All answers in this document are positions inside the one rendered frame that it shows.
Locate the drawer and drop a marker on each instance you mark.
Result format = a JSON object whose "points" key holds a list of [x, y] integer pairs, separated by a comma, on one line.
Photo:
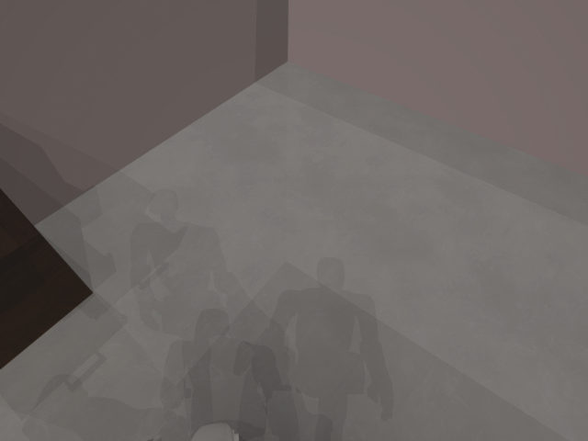
{"points": [[14, 229]]}

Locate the cabinet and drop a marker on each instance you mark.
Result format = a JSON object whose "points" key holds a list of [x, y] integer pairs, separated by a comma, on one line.
{"points": [[37, 289]]}

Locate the robot left thigh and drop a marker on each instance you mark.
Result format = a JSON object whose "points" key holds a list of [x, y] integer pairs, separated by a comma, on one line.
{"points": [[215, 432]]}

